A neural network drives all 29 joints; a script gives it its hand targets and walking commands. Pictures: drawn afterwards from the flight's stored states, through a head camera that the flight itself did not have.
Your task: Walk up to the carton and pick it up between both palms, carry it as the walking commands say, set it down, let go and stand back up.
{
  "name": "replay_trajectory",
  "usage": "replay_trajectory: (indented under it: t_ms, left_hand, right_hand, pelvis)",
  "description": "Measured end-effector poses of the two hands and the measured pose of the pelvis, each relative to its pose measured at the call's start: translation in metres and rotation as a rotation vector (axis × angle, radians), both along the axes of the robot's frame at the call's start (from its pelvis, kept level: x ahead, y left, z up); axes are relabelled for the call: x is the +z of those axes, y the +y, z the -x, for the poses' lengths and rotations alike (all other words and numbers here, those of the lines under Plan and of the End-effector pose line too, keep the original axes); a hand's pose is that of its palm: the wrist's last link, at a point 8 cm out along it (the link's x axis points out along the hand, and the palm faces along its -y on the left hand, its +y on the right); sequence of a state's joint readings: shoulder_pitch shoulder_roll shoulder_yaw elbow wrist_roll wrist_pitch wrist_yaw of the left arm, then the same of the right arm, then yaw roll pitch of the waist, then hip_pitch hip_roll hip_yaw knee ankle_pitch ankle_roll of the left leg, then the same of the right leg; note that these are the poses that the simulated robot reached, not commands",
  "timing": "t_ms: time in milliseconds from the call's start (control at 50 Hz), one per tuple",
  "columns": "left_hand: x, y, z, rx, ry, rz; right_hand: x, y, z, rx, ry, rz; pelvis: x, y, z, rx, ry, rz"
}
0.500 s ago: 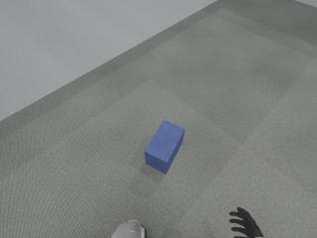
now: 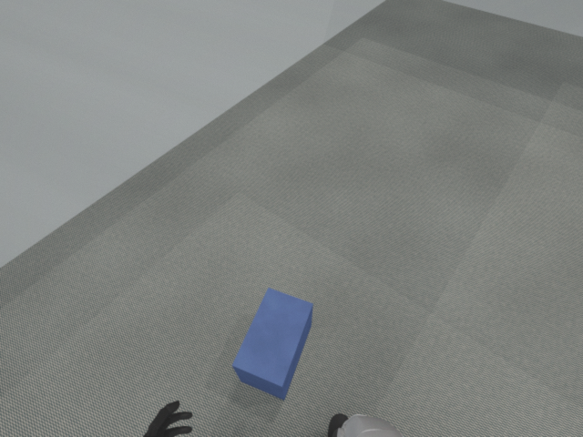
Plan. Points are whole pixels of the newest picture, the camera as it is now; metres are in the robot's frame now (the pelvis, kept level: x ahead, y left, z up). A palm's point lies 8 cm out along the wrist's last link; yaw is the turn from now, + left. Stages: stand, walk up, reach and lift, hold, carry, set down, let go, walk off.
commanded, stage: walk up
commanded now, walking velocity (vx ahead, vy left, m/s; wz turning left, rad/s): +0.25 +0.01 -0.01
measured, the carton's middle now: (276, 343) +0.44 +0.05 -0.66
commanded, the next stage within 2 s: none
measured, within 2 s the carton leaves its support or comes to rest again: neither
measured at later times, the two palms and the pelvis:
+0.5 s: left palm out of the picture +0.07 +0.25 -0.13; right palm (436, 423) +0.14 -0.19 -0.12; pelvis +0.09 +0.03 +0.02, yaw +1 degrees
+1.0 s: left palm out of the picture +0.09 +0.23 -0.12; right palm (433, 434) +0.13 -0.19 -0.13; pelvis +0.13 +0.03 +0.02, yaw +0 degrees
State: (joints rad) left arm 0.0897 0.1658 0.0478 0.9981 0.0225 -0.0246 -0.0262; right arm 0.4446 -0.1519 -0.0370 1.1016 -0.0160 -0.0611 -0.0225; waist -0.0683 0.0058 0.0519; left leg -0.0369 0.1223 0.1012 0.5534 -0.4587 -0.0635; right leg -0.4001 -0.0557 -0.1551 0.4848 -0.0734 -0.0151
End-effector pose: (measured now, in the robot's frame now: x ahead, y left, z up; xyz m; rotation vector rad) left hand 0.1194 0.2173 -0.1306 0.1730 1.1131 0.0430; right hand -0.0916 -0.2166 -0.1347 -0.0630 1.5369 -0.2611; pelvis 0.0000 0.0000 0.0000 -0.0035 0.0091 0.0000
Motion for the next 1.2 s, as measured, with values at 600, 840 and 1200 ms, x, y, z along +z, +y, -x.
replay_trajectory:
  t_ms: [600,840,1200]
  left_hand:
    - [-0.001,0.037,0.030,0.166,0.245,0.009]
    - [0.007,0.031,0.038,0.168,0.321,-0.023]
    - [0.005,0.011,0.016,0.163,0.305,-0.002]
  right_hand:
    - [0.017,0.031,-0.226,0.145,-0.237,0.016]
    - [0.009,0.030,-0.218,0.114,-0.167,-0.016]
    - [0.008,0.028,-0.213,0.092,-0.128,-0.018]
  pelvis:
    - [0.020,0.038,-0.095,0.020,-0.040,-0.002]
    - [0.022,0.033,-0.115,0.006,-0.043,-0.007]
    - [0.022,0.026,-0.132,0.002,-0.042,-0.006]
